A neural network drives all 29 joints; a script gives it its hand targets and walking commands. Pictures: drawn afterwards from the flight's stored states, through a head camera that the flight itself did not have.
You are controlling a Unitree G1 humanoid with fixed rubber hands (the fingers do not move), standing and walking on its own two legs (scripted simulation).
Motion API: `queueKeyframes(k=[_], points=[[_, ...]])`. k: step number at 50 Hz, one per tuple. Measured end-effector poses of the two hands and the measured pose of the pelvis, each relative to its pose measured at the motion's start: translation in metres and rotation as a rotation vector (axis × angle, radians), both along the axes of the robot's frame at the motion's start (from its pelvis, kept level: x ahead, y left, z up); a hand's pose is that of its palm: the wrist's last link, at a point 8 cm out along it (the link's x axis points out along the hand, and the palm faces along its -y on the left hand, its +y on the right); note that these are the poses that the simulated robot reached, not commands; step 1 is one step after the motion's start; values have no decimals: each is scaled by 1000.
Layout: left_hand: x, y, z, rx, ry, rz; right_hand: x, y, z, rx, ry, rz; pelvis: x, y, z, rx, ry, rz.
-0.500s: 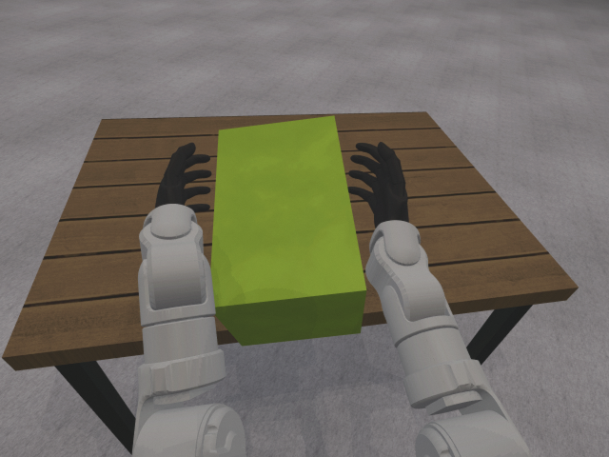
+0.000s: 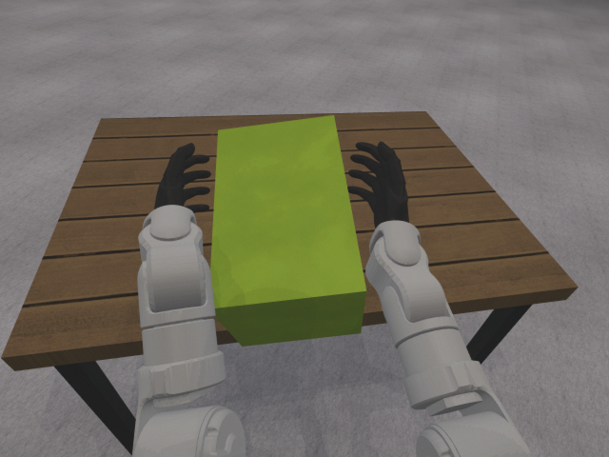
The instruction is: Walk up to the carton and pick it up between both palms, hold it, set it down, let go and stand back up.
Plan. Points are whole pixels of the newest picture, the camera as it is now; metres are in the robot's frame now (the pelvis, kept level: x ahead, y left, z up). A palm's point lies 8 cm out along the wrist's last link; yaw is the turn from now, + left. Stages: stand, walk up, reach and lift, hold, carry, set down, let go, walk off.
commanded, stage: hold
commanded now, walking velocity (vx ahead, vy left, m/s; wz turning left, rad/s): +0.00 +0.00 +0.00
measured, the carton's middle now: (288, 230) +0.39 +0.00 +0.11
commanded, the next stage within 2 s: none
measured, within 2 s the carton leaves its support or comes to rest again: neither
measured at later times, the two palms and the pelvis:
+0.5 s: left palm (174, 210) +0.36 +0.14 +0.18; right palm (388, 211) +0.35 -0.11 +0.18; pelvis +0.00 +0.00 +0.00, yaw +0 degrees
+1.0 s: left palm (178, 213) +0.36 +0.13 +0.18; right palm (390, 217) +0.35 -0.12 +0.18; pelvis +0.00 +0.00 +0.00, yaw -1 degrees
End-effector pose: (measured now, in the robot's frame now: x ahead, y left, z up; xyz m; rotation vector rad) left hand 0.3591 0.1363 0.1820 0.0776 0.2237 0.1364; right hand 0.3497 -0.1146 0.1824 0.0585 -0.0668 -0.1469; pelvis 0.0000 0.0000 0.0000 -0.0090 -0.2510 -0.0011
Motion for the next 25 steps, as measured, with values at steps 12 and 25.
queueKeyframes(k=[12, 25], points=[[0, 0, 0, 0, 3, -1, 0, 0, 1, 3, 1, -2, -1, 0, 0, 1, 1, -1], [1, 0, -1, 1, 3, -1, 1, 0, 0, 4, 2, 0, 0, 0, 0, 0, 0, -2]])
